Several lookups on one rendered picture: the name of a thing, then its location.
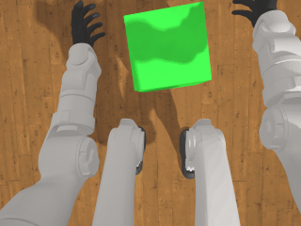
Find left robot shin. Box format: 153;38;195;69
107;119;140;167

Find robot right hand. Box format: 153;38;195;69
231;0;277;27

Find carton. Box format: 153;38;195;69
123;1;212;92

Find right robot foot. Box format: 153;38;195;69
179;129;196;179

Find robot left hand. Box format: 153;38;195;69
71;0;105;48

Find robot left forearm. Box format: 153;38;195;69
38;42;102;172

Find right robot upper arm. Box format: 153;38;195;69
259;104;301;214

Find robot right forearm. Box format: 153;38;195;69
252;9;301;108

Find left robot upper arm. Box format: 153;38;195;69
0;136;100;226

